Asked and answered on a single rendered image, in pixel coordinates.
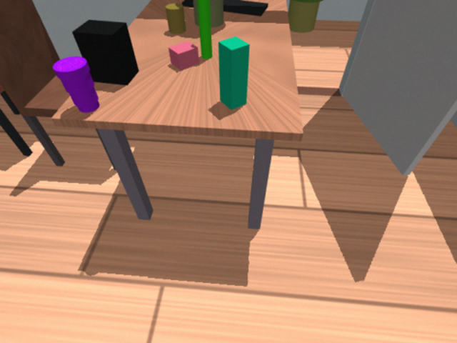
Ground table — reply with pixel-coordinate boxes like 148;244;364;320
51;0;303;229

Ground chair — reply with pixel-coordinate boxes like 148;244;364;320
0;0;116;170
0;85;33;156

